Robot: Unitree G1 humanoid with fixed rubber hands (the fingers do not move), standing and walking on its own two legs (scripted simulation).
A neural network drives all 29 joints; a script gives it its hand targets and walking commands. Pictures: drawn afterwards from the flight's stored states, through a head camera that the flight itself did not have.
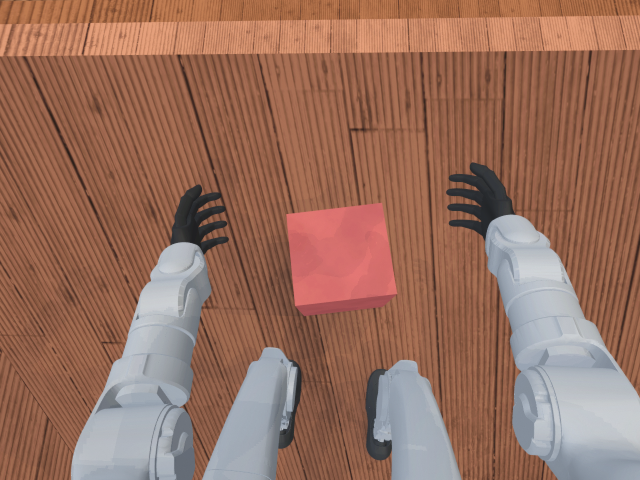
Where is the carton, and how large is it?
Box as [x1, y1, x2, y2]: [286, 203, 396, 315]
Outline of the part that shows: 381,203 286,214 295,306 304,315 382,306 396,294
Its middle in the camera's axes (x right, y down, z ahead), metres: +0.05 +0.06 +0.94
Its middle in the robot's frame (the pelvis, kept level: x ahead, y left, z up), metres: +0.47 +0.02 -0.53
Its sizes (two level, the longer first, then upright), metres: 0.210 0.200 0.250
